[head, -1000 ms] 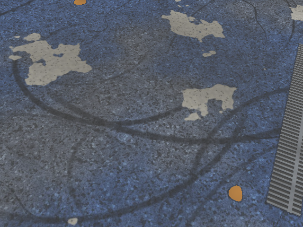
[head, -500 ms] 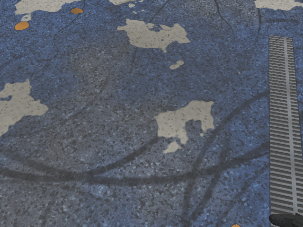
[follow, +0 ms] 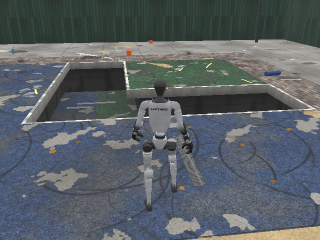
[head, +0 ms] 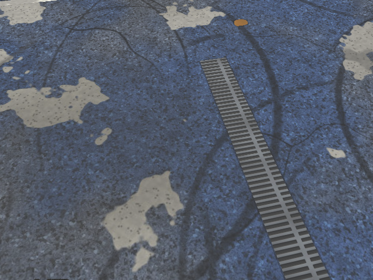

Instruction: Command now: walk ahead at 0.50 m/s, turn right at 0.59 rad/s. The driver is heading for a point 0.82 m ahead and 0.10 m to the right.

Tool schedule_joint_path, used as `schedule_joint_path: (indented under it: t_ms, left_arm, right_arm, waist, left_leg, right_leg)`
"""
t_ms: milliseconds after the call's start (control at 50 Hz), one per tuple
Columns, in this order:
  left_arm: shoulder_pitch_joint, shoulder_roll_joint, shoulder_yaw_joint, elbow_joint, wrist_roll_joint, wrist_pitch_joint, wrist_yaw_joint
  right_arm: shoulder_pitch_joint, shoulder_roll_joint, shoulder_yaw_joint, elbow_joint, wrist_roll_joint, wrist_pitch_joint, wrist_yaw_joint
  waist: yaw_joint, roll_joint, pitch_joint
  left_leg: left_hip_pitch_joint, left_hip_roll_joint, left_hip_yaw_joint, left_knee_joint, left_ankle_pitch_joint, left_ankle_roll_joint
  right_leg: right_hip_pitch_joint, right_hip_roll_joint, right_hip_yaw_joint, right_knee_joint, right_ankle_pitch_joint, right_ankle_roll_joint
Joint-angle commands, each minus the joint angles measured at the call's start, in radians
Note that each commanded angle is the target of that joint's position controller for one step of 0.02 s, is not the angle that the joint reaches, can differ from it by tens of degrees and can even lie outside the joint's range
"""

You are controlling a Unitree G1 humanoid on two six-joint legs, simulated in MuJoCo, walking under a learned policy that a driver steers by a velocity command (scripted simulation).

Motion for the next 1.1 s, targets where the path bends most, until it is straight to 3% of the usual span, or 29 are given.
schedule_joint_path:
  t_ms: [20, 60, 100, 120, 140, 160, 180, 200, 220, 240, 260, 280, 300, 360, 460, 560, 600, 640, 660, 680, 700, 720, 740, 760, 780, 820, 940, 1040, 1100]
  left_arm:
    - [-0.115, 0.019, -0.004, -0.096, -0.003, -0.019, -0.020]
    - [-0.146, 0.029, -0.001, -0.114, -0.005, -0.018, -0.031]
    - [-0.128, 0.056, 0.013, -0.123, 0.001, -0.015, -0.035]
    - [-0.075, 0.081, 0.027, -0.115, 0.005, -0.010, -0.033]
    - [0.056, 0.118, 0.050, -0.083, 0.005, -0.006, -0.029]
    - [0.237, 0.178, 0.084, -0.034, 0.000, 0.002, -0.013]
    - [0.285, 0.296, 0.106, -0.023, -0.011, 0.004, 0.007]
    - [0.294, 0.283, 0.090, -0.062, -0.008, -0.016, -0.001]
    - [0.274, 0.206, 0.067, -0.048, 0.002, -0.032, -0.009]
    - [0.229, 0.182, 0.058, -0.040, 0.004, -0.041, -0.008]
    - [0.159, 0.154, 0.048, -0.047, 0.004, -0.044, -0.005]
    - [0.109, 0.131, 0.039, -0.059, 0.012, -0.045, -0.002]
    - [0.084, 0.123, 0.035, -0.067, 0.020, -0.046, 0.002]
    - [0.097, 0.134, 0.038, -0.044, 0.014, -0.052, 0.018]
    - [0.167, 0.158, 0.045, 0.001, 0.003, -0.040, 0.042]
    - [0.239, 0.137, 0.037, 0.059, -0.001, -0.038, 0.043]
    - [0.238, 0.142, 0.040, 0.071, 0.005, -0.032, 0.043]
    - [0.227, 0.110, 0.028, 0.072, 0.009, -0.027, 0.038]
    - [0.234, 0.067, 0.009, 0.055, 0.023, -0.027, 0.038]
    - [0.377, 0.008, -0.008, 0.052, -0.005, -0.038, 0.038]
    - [0.351, 0.086, 0.000, 0.065, -0.012, -0.045, 0.041]
    - [0.231, 0.139, 0.015, 0.050, -0.016, -0.048, 0.039]
    - [0.155, 0.130, 0.012, 0.031, -0.005, -0.050, 0.041]
    - [0.111, 0.117, 0.012, 0.017, 0.010, -0.055, 0.038]
    - [0.114, 0.103, 0.013, 0.017, 0.015, -0.057, 0.034]
    - [0.139, 0.067, 0.006, 0.029, 0.011, -0.054, 0.029]
    - [-0.026, 0.013, -0.019, -0.010, 0.019, -0.062, 0.019]
    - [-0.167, 0.022, -0.018, -0.047, 0.006, -0.075, -0.001]
    - [-0.131, 0.056, -0.003, -0.040, 0.019, -0.087, -0.011]
  right_arm:
    - [-0.043, -0.179, -0.042, -0.050, 0.012, -0.007, -0.005]
    - [-0.029, -0.197, -0.049, -0.035, 0.023, 0.002, -0.003]
    - [-0.034, -0.224, -0.057, -0.030, 0.033, 0.014, -0.006]
    - [-0.037, -0.241, -0.063, -0.030, 0.038, 0.020, -0.009]
    - [-0.049, -0.245, -0.064, -0.032, 0.043, 0.027, -0.013]
    - [-0.039, -0.215, -0.051, -0.040, 0.035, 0.026, -0.017]
    - [0.037, -0.084, -0.008, -0.089, -0.020, 0.013, -0.008]
    - [0.005, -0.090, 0.008, -0.121, -0.007, -0.024, 0.004]
    - [-0.125, -0.175, -0.016, -0.145, 0.037, -0.045, 0.013]
    - [-0.160, -0.165, -0.010, -0.161, 0.043, -0.057, 0.013]
    - [-0.155, -0.157, -0.010, -0.145, 0.019, -0.059, 0.004]
    - [-0.137, -0.165, -0.016, -0.138, 0.001, -0.052, 0.001]
    - [-0.122, -0.164, -0.018, -0.134, -0.004, -0.041, 0.003]
    - [-0.133, -0.122, -0.009, -0.132, -0.015, -0.016, 0.002]
    - [-0.332, -0.069, 0.015, -0.178, -0.008, -0.018, 0.013]
    - [-0.385, -0.104, 0.006, -0.193, 0.007, -0.037, 0.038]
    - [-0.352, -0.121, -0.004, -0.190, 0.007, -0.041, 0.039]
    - [-0.206, -0.155, -0.026, -0.154, -0.003, -0.048, 0.030]
    - [-0.055, -0.201, -0.038, -0.139, -0.015, -0.051, 0.026]
    - [0.054, -0.284, -0.065, -0.091, -0.017, -0.038, 0.032]
    - [0.068, -0.190, -0.044, -0.085, 0.017, -0.036, 0.042]
    - [0.015, -0.138, -0.028, -0.093, 0.020, -0.032, 0.038]
    - [-0.041, -0.125, -0.020, -0.105, 0.006, -0.024, 0.035]
    - [-0.073, -0.108, -0.013, -0.101, 0.000, -0.020, 0.033]
    - [-0.087, -0.091, -0.005, -0.101, -0.009, -0.022, 0.030]
    - [-0.084, -0.084, -0.002, -0.091, -0.002, -0.026, 0.028]
    - [-0.032, -0.151, -0.017, -0.048, 0.016, -0.015, 0.015]
    - [0.060, -0.161, -0.016, 0.002, 0.030, 0.004, 0.012]
    - [0.046, -0.183, -0.024, 0.012, 0.024, 0.027, 0.000]
  waist:
    - [0.000, 0.104, 0.037]
    - [0.001, 0.107, 0.051]
    - [0.034, 0.125, 0.023]
    - [0.071, 0.142, -0.020]
    - [0.151, 0.131, -0.092]
    - [0.236, 0.092, -0.182]
    - [0.170, -0.185, -0.267]
    - [0.180, -0.184, -0.454]
    - [0.220, -0.072, -0.334]
    - [0.188, -0.045, -0.212]
    - [0.138, 0.024, -0.144]
    - [0.098, 0.011, -0.112]
    - [0.074, -0.010, -0.102]
    - [0.064, -0.002, -0.079]
    - [0.135, -0.028, -0.030]
    - [0.162, -0.049, -0.018]
    - [0.141, -0.076, -0.012]
    - [0.065, -0.065, -0.085]
    - [0.004, 0.024, -0.232]
    - [0.045, 0.349, -0.354]
    - [0.018, 0.290, -0.305]
    - [-0.001, 0.184, -0.166]
    - [0.015, 0.109, -0.102]
    - [0.033, 0.093, -0.041]
    - [0.058, 0.118, -0.037]
    - [0.076, 0.150, -0.049]
    - [0.033, 0.119, -0.015]
    - [-0.007, 0.114, 0.021]
    - [0.039, 0.137, -0.009]
  left_leg:
    - [0.002, 0.262, -0.076, -0.109, 0.297, 0.143]
    - [0.053, 0.281, -0.049, -0.087, 0.358, 0.130]
    - [0.095, 0.286, -0.007, 0.008, 0.637, 0.110]
    - [0.105, 0.281, 0.015, 0.109, 0.819, 0.099]
    - [0.070, 0.258, 0.047, 0.286, 0.921, 0.079]
    - [-0.096, 0.221, 0.062, 0.533, 0.816, 0.043]
    - [-0.529, 0.091, 0.047, 0.912, -0.037, -0.019]
    - [-0.718, -0.033, -0.194, 1.112, -0.360, -0.031]
    - [-0.816, 0.025, -0.252, 1.129, -0.261, -0.013]
    - [-0.815, 0.062, -0.237, 1.054, -0.167, 0.001]
    - [-0.753, 0.099, -0.237, 0.972, -0.103, -0.005]
    - [-0.678, 0.121, -0.242, 0.905, -0.063, -0.014]
    - [-0.624, 0.128, -0.242, 0.878, -0.039, -0.024]
    - [-0.587, 0.111, -0.213, 0.761, 0.021, -0.067]
    - [-0.523, 0.045, -0.208, 0.390, 0.314, -0.087]
    - [-0.474, 0.036, -0.228, 0.251, 0.338, -0.044]
    - [-0.442, 0.031, -0.214, 0.232, 0.240, -0.009]
    - [-0.229, 0.022, -0.186, 0.182, 0.215, 0.048]
    - [0.020, 0.165, -0.335, 0.211, 0.229, 0.113]
    - [0.345, 0.361, -0.789, 0.115, -0.005, 0.284]
    - [0.347, 0.386, -0.948, 0.020, -0.252, 0.282]
    - [0.233, 0.354, -0.813, 0.005, -0.264, 0.240]
    - [0.121, 0.311, -0.694, -0.004, -0.170, 0.214]
    - [0.026, 0.276, -0.616, -0.028, -0.063, 0.217]
    - [-0.029, 0.245, -0.556, -0.046, 0.023, 0.206]
    - [-0.068, 0.213, -0.478, -0.076, 0.131, 0.211]
    - [-0.096, 0.192, -0.315, -0.132, 0.275, 0.209]
    - [-0.069, 0.210, -0.302, -0.098, 0.280, 0.186]
    - [0.016, 0.219, -0.295, 0.025, 0.504, 0.139]
  right_leg:
    - [0.015, 0.000, -0.040, -0.126, 0.071, -0.019]
    - [0.029, 0.011, -0.064, -0.178, 0.025, -0.045]
    - [0.109, 0.058, -0.111, -0.211, -0.070, -0.086]
    - [0.197, 0.097, -0.141, -0.217, -0.118, -0.110]
    - [0.374, 0.143, -0.163, -0.266, -0.096, -0.143]
    - [0.662, 0.153, -0.116, -0.298, -0.052, -0.184]
    - [1.032, -0.114, 0.340, -0.308, -0.072, -0.323]
    - [1.147, -0.252, 0.808, -0.503, -0.310, -0.457]
    - [1.072, -0.225, 0.693, -0.557, -0.305, -0.386]
    - [0.927, -0.187, 0.563, -0.561, -0.232, -0.352]
    - [0.781, -0.143, 0.459, -0.560, -0.120, -0.320]
    - [0.669, -0.109, 0.388, -0.574, -0.017, -0.308]
    - [0.600, -0.088, 0.359, -0.597, 0.031, -0.306]
    - [0.488, -0.058, 0.277, -0.620, 0.151, -0.314]
    - [0.423, 0.007, 0.216, -0.606, 0.026, -0.248]
    - [0.532, -0.061, 0.292, -0.532, -0.046, -0.224]
    - [0.581, -0.085, 0.324, -0.486, 0.016, -0.209]
    - [0.580, -0.019, 0.284, -0.317, 0.195, -0.170]
    - [0.473, 0.039, 0.220, -0.052, 0.086, -0.133]
    - [0.115, 0.198, 0.101, 0.297, -0.357, -0.048]
    - [-0.036, 0.164, 0.156, 0.422, -0.496, -0.040]
    - [-0.086, 0.120, 0.152, 0.455, -0.414, -0.043]
    - [-0.067, 0.078, 0.103, 0.431, -0.345, -0.044]
    - [-0.059, 0.046, 0.082, 0.367, -0.292, -0.040]
    - [-0.009, 0.014, 0.076, 0.316, -0.251, -0.040]
    - [0.041, 0.002, 0.048, 0.247, -0.232, -0.029]
    - [0.056, -0.003, -0.003, -0.106, 0.008, 0.001]
    - [0.137, 0.039, -0.018, -0.283, 0.107, -0.005]
    - [0.217, 0.071, -0.022, -0.364, 0.066, -0.043]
